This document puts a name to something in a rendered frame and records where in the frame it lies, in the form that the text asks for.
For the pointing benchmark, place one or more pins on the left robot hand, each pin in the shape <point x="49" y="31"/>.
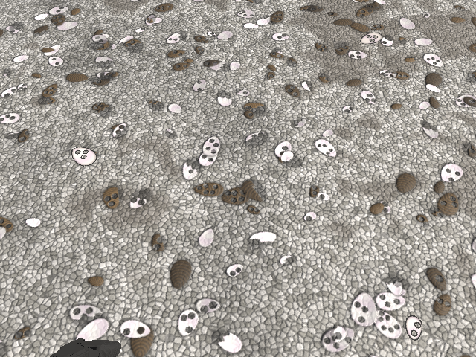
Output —
<point x="94" y="348"/>

